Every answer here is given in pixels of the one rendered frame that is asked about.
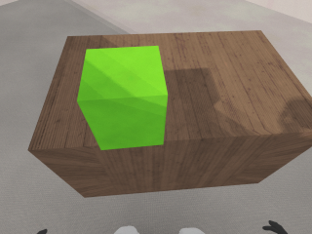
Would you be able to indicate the pedestal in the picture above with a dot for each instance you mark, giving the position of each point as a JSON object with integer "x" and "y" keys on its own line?
{"x": 236, "y": 114}

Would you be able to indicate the right robot hand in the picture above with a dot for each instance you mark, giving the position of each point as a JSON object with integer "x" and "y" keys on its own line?
{"x": 275, "y": 227}

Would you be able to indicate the carton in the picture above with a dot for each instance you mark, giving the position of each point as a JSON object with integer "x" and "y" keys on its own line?
{"x": 123, "y": 96}

